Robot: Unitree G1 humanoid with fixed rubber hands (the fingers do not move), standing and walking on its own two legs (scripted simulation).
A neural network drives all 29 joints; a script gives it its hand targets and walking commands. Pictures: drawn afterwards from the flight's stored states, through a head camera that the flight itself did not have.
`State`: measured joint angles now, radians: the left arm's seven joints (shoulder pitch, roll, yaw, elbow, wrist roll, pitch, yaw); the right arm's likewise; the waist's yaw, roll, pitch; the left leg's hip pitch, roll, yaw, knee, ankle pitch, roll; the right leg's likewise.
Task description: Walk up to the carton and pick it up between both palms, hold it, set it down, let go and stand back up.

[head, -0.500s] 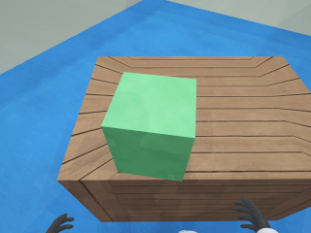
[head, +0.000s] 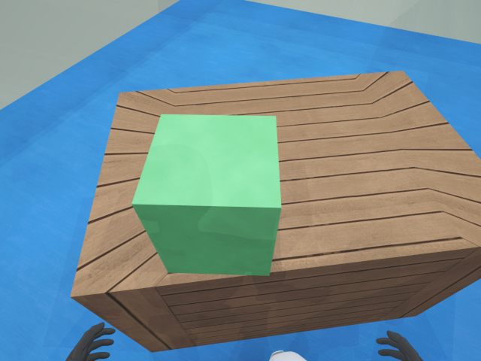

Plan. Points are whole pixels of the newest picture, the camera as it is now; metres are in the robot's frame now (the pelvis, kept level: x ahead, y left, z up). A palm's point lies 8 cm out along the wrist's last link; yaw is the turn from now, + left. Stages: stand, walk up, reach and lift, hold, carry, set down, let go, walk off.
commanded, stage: walk up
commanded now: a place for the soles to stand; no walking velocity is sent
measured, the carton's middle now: (218, 199) +0.40 +0.04 +0.01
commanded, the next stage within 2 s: reach and lift in 1.84 s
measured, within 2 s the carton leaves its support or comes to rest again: neither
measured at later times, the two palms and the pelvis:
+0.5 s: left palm out of the picture +0.14 +0.27 -0.08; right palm out of the picture +0.08 -0.28 -0.09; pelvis +0.00 +0.01 +0.00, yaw -4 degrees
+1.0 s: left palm out of the picture +0.14 +0.26 -0.08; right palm out of the picture +0.04 -0.29 -0.10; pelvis -0.01 +0.00 +0.00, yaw -5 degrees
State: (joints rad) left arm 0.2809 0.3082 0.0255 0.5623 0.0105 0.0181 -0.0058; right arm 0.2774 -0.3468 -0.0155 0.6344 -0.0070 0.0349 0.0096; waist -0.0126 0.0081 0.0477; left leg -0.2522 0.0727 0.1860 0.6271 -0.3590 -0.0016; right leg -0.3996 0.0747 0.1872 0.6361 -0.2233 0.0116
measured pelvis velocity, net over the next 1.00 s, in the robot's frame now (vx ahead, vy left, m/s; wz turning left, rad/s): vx -0.01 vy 0.00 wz -0.09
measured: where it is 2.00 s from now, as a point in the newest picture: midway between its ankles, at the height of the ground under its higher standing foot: outside the picture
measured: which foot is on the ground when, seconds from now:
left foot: down 0.00-1.00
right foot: down 0.00-1.00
